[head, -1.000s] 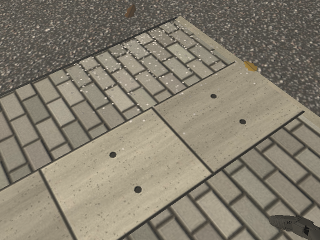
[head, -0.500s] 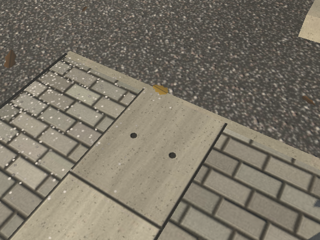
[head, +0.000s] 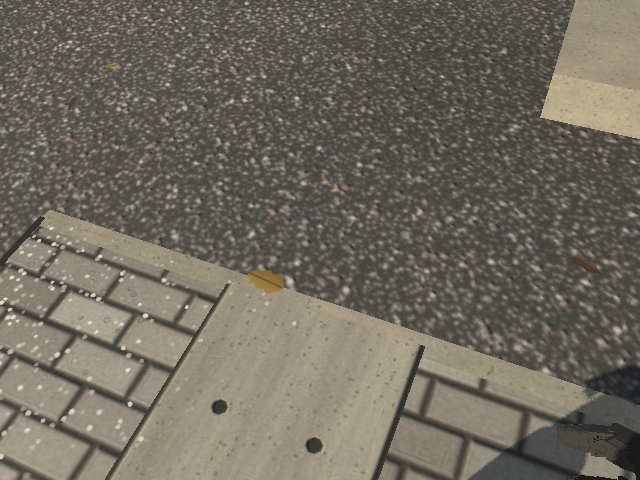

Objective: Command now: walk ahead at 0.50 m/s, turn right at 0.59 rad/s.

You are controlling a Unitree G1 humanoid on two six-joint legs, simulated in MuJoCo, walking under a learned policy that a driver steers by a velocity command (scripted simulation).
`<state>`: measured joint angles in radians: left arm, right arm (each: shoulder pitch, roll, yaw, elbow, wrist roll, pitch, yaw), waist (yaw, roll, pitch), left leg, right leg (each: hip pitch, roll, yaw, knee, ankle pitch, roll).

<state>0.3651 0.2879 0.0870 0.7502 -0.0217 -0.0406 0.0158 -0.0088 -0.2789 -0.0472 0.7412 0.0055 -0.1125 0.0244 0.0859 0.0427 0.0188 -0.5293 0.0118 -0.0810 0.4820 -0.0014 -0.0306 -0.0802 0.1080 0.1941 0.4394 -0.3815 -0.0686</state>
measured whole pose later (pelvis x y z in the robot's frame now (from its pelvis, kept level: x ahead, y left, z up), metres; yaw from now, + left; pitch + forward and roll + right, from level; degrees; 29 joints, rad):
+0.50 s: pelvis +0.27 -0.01 -0.01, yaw +4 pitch +2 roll +0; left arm 0.04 0.25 0.03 0.60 0.00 -0.11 -0.01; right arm 0.43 -0.29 -0.07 0.86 0.02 -0.05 0.00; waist -0.10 0.01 0.00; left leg -0.17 -0.03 -0.14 0.64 -0.46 0.01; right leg -0.42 0.00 0.02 0.52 -0.11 0.00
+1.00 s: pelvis +0.52 +0.08 -0.02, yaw +22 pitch +2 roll -2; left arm 0.33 0.31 0.08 0.80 -0.01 -0.06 0.01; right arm 0.07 -0.30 -0.07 0.62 0.02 -0.03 0.05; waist 0.05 0.02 0.06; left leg -0.53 -0.03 0.04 0.67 -0.16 0.10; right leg -0.11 -0.09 -0.12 0.89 -0.53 0.05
